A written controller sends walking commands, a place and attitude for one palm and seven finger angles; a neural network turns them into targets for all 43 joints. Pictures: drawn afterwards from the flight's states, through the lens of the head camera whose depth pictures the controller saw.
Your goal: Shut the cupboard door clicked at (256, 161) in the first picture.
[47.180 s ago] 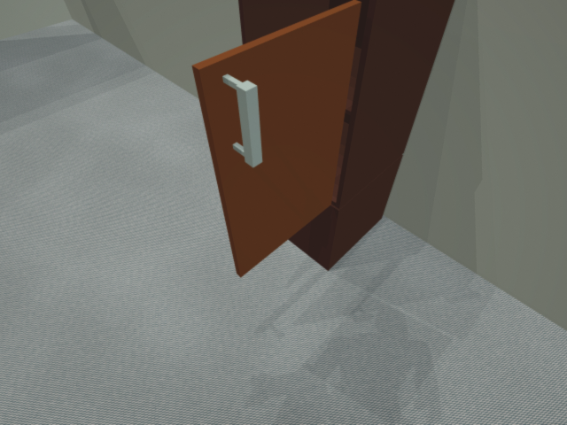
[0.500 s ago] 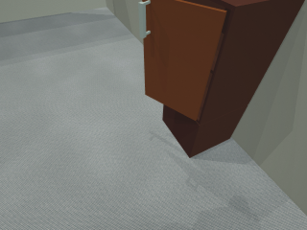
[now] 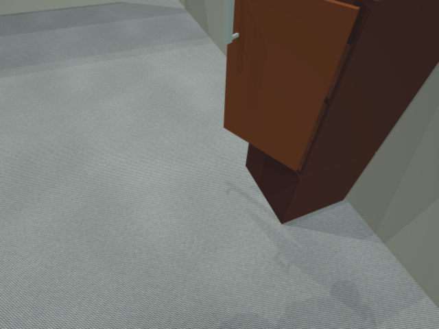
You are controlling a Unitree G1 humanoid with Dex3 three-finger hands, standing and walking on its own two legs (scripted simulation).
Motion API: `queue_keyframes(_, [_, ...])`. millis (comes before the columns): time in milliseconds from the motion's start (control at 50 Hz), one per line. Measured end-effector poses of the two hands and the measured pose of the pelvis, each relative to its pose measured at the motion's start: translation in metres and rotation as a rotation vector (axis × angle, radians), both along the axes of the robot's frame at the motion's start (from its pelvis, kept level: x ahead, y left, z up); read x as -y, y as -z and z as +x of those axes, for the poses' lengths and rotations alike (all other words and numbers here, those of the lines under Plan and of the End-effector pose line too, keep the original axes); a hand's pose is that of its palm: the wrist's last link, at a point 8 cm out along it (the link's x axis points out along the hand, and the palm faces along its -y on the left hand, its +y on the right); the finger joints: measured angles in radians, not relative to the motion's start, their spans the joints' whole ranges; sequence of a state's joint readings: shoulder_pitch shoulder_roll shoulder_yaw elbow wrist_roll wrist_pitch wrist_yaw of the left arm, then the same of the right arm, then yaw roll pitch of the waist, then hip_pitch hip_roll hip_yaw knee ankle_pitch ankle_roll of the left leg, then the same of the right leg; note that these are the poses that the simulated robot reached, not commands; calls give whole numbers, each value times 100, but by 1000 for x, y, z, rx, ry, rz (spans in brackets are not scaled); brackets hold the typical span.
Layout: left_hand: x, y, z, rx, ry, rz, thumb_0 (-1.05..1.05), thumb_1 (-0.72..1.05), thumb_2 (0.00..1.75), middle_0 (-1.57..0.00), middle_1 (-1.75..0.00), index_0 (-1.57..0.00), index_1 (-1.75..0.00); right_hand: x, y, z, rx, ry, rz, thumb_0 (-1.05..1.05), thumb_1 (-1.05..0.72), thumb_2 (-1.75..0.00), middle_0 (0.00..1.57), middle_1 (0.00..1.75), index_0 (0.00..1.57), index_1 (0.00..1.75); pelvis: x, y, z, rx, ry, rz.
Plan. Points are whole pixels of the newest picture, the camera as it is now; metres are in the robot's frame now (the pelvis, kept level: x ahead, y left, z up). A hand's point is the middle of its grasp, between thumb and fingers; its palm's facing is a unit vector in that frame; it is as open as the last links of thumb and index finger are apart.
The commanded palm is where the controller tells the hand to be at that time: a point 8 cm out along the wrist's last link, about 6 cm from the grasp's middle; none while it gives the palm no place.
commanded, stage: walk to a spot facing it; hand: left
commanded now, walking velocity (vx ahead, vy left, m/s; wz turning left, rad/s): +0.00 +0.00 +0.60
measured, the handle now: (232, 15) +0.94 +0.00 +0.16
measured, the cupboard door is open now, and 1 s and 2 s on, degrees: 26 26 26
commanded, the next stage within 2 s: turn to face it in 1.98 s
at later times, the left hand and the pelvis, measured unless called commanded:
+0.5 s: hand out of the picture +0.04 +0.23 -0.15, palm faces +0.28 -0.92 -0.29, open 7.4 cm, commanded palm none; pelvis -0.02 -0.02 +0.00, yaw +17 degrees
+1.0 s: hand out of the picture -0.08 +0.21 -0.16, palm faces +0.59 -0.77 -0.26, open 7.4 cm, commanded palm none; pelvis +0.00 -0.01 +0.00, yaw +36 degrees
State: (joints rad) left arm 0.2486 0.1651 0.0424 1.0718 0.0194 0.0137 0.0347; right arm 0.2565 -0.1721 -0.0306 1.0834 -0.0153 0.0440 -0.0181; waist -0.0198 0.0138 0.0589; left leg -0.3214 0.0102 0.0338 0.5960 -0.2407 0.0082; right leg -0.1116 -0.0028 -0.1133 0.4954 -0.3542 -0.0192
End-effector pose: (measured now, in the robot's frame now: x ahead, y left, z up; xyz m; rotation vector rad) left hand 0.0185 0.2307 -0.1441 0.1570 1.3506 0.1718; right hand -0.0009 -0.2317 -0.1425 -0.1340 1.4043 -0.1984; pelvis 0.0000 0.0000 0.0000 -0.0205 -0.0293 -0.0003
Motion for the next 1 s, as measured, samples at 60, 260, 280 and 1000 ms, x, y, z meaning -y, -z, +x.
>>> queue_keyframes(60, [-10,9,-3,10,-37,-3,0,90,89,-20,-30,-20,-30,-3,1,11,-6,-29,-14,1,-91,-90,20,30,20,30,-7,6,2,9,-41,-6])
queue_keyframes(260, [-49,-2,4,62,-101,34,1,91,89,-20,-30,-20,-30,-13,-13,52,78,-167,-53,1,-91,-90,20,30,20,30,-21,1,-9,-34,-124,-1])
queue_keyframes(280, [-51,-6,7,81,-106,40,1,91,89,-20,-30,-20,-30,-12,-15,55,80,-180,-54,1,-91,-90,20,30,20,30,-20,-2,-11,-39,-136,-6])
queue_keyframes(1000, [-11,-13,-131,68,-597,80,1,91,89,-20,-30,-20,-30,-63,-13,199,193,-733,22,1,-91,-90,20,30,21,30,9,3,-5,-44,-628,17])
